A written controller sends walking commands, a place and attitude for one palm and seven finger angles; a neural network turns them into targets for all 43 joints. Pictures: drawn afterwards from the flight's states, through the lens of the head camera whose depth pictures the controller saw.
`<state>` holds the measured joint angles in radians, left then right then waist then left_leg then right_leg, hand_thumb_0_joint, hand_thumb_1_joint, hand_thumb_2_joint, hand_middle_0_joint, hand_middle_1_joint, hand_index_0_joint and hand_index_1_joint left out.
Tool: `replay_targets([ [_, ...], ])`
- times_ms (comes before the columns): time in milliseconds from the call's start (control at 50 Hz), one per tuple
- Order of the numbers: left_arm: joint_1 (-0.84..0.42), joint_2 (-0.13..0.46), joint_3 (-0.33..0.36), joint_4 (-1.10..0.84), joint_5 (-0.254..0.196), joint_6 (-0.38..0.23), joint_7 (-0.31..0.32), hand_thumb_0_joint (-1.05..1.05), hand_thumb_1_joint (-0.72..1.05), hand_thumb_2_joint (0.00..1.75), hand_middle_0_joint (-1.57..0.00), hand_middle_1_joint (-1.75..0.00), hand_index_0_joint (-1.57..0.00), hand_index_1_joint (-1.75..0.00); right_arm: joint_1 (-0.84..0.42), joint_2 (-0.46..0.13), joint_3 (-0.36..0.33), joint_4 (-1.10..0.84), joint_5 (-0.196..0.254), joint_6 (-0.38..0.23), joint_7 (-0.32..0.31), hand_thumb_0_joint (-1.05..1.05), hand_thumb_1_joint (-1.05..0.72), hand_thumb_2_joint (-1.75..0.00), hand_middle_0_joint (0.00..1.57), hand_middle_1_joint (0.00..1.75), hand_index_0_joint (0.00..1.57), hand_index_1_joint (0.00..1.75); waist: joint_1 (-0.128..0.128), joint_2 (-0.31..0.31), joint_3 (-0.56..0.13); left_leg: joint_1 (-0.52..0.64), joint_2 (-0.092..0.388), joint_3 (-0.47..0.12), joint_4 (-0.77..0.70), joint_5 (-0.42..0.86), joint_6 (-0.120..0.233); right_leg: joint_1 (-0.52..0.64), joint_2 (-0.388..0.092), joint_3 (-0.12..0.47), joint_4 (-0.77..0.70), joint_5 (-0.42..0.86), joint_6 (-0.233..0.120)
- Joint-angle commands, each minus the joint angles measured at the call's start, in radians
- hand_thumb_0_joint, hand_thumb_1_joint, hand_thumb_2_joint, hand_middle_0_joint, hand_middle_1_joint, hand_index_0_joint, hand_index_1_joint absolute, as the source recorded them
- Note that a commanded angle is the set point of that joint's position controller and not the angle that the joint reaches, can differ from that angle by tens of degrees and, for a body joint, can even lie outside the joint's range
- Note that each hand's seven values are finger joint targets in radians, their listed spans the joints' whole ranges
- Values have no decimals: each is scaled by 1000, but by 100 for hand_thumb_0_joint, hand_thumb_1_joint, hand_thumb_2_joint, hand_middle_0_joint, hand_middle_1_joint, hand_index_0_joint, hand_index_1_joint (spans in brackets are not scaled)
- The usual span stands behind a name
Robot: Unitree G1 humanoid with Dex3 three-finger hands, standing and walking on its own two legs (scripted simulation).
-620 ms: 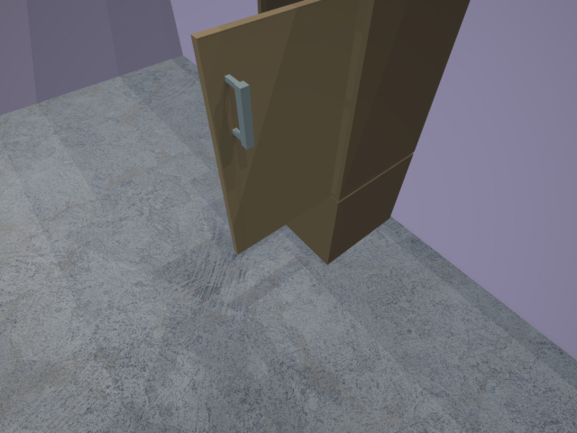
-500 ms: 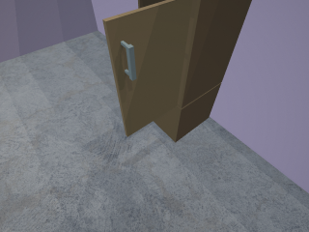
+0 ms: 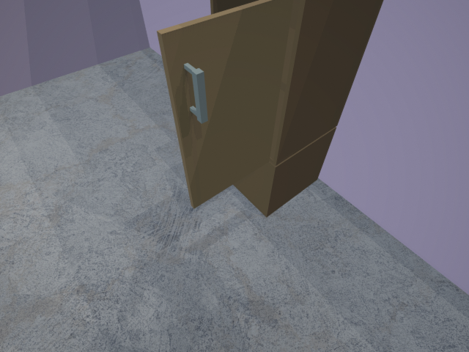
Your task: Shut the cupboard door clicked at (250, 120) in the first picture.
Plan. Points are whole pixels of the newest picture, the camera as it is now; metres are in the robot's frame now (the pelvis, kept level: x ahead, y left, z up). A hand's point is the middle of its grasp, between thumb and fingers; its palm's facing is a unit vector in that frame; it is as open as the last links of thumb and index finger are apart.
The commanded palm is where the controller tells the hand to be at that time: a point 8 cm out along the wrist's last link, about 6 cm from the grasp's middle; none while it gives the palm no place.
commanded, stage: look at it before walking up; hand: left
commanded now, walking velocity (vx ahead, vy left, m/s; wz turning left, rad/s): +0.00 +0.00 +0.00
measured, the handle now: (195, 93) +0.61 +0.13 +0.10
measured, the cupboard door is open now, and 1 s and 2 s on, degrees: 90 90 90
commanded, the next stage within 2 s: walk to a spot facing it in 0.22 s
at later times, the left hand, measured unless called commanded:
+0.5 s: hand out of the picture +0.05 +0.23 -0.17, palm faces -0.04 -0.95 -0.32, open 7.4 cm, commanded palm none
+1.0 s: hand out of the picture +0.03 +0.16 -0.16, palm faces -0.25 -0.93 -0.28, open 7.4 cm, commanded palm none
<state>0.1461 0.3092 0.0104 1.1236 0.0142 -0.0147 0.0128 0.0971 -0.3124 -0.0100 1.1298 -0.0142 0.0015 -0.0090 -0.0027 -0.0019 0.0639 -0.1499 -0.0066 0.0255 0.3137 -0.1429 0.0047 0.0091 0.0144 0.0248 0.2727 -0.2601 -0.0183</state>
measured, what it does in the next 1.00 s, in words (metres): lifts its left foot, turning right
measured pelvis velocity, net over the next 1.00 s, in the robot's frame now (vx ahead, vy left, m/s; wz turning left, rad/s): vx -0.04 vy -0.03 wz -0.32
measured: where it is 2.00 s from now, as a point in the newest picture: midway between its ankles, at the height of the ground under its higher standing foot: outside the picture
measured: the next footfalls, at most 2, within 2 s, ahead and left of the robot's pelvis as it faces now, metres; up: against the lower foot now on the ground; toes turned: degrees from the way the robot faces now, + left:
left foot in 1.28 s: +0.07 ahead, +0.12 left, +0.00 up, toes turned -29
right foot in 1.62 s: -0.09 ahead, -0.13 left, +0.00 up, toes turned -42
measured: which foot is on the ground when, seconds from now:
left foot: down 0.00-0.76, up 0.78-1.00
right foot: down 0.00-1.00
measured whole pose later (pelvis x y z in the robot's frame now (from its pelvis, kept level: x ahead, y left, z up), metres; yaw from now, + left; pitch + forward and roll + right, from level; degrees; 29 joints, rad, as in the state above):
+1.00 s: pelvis -0.04 -0.03 +0.00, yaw -18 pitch +1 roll +3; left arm 0.26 0.19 0.06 0.97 0.02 0.03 0.02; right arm 0.09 -0.23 -0.07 0.97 -0.01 0.07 -0.03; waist 0.03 -0.01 0.14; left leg -0.49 0.03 0.00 1.09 -0.40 -0.08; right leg -0.25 0.06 0.12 0.47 -0.23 -0.06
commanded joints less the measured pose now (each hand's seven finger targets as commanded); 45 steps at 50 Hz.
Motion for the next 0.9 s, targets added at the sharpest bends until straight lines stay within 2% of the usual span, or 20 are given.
replay_targets([
  [0,-3,197,36,-50,-6,-23,11,0,90,90,-20,-30,-20,-30,-29,-193,-37,-50,4,-24,-15,0,-90,-90,20,30,20,30,-5,-2,-93,129,130,-118,-4,237,20,-93,-141,73,-38,288,-18],
  [320,-11,207,39,-55,-6,-21,12,0,90,90,-20,-30,-20,-30,-30,-202,-39,-53,3,-23,-17,0,-90,-90,20,30,20,30,-6,-9,-80,135,136,-107,2,245,18,-107,-138,82,-32,317,-20],
  [340,-10,189,38,-59,-6,-15,12,0,90,90,-20,-30,-20,-30,-17,-186,-38,-52,2,-20,-19,0,-90,-90,20,30,20,30,-10,-11,-75,136,141,-96,19,257,15,-120,-136,87,-17,343,-21],
  [380,34,112,28,-55,-7,6,18,0,90,90,-20,-30,-20,-30,36,-97,-25,-46,0,-5,-23,0,-90,-90,20,30,20,30,-13,-9,-88,136,146,-59,65,266,1,-135,-135,98,26,393,-13],
  [480,51,125,52,-104,-3,36,11,0,90,90,-20,-30,-20,-30,64,-114,-52,-96,-1,17,-33,0,-90,-90,20,30,20,30,-14,-3,-81,99,174,-26,134,194,5,-205,-112,139,133,379,-23],
  [560,58,99,62,-150,1,51,0,0,90,90,-20,-30,-20,-30,63,-132,-70,-139,-5,24,-37,0,-90,-90,20,30,20,30,-6,59,-52,71,246,-74,110,112,51,-311,-50,125,265,228,-14],
  [580,60,91,64,-162,2,55,-4,0,90,90,-20,-30,-20,-30,72,-138,-76,-148,-8,24,-38,0,-90,-90,20,30,20,30,-9,107,-49,53,284,-106,80,77,74,-334,-31,110,335,140,-11],
  [600,63,76,65,-171,1,60,-9,0,90,90,-20,-30,-20,-30,74,-142,-80,-153,-10,20,-37,0,-90,-90,20,30,20,30,-5,159,-50,32,342,-147,32,68,111,-349,-7,71,440,-49,-4],
  [620,61,58,67,-182,2,66,-15,0,90,90,-20,-30,-20,-30,76,-148,-83,-160,-14,15,-35,0,-90,-90,20,30,20,30,-2,214,-53,27,392,-168,-4,99,151,-370,-2,17,542,-238,6],
  [660,68,42,72,-199,3,71,-21,0,90,90,-20,-30,-20,-30,57,-137,-83,-179,-16,10,-34,0,-90,-90,20,30,20,30,11,200,-61,-27,426,-144,1,93,169,-342,-44,21,594,-310,2],
  [680,99,34,77,-196,4,69,-25,0,90,90,-20,-30,-20,-30,27,-132,-85,-192,-17,9,-34,0,-90,-90,20,30,20,30,35,176,-74,-78,412,-104,40,95,148,-280,-52,14,531,-270,0],
  [700,162,33,85,-182,7,64,-29,0,90,90,-20,-30,-20,-30,-14,-129,-86,-204,-15,12,-34,0,-90,-90,20,30,20,30,74,123,-87,-135,364,-36,137,76,106,-187,-50,0,405,-151,4],
  [720,234,72,100,-165,15,57,-26,0,90,90,-20,-30,-20,-30,-55,-105,-86,-224,-5,22,-34,0,-90,-90,20,30,20,30,115,-33,-66,-257,254,42,317,-76,37,-105,-83,78,195,41,-2],
  [740,236,194,123,-175,34,45,-7,0,90,90,-20,-30,-20,-30,-44,-7,-74,-255,5,30,-29,0,-90,-90,20,30,20,30,109,-424,-40,-441,38,129,627,-429,-61,-114,-343,514,-44,153,-62],
  [760,217,206,122,-185,17,47,5,0,90,90,-20,-30,-20,-30,-67,-46,-79,-266,2,40,-22,0,-90,-90,20,30,20,30,115,-357,-27,-422,26,-23,786,-466,-51,-192,-376,544,-46,230,-118],
  [780,162,190,119,-206,15,48,6,0,90,90,-20,-30,-20,-30,-37,-37,-84,-257,5,44,-15,0,-90,-90,20,30,20,30,71,-260,-11,-440,53,-63,852,-411,-47,-229,-357,480,-37,61,-178],
  [800,98,137,113,-226,14,48,6,0,90,90,-20,-30,-20,-30,-48,-35,-88,-237,3,46,-15,0,-90,-90,20,30,20,30,42,-183,24,-449,63,-67,897,-326,-49,-275,-292,462,-28,-1,-166],
  [820,68,114,104,-235,11,43,6,0,90,90,-20,-30,-20,-30,-40,-31,-88,-228,0,43,-15,0,-90,-90,20,30,20,30,23,-151,37,-459,69,-76,908,-272,-58,-266,-259,427,-3,83,-153],
  [840,75,95,100,-237,7,35,9,0,90,90,-20,-30,-20,-30,-24,-20,-85,-226,-2,40,-14,0,-90,-90,20,30,20,30,17,-116,14,-458,73,-75,896,-241,-66,-220,-249,390,26,199,-149],
  [880,130,91,101,-222,6,24,16,0,90,90,-20,-30,-20,-30,-24,7,-78,-225,1,34,-17,0,-90,-90,20,30,20,30,31,-75,-80,-447,65,-61,834,-236,-78,-87,-227,353,92,448,-138],
])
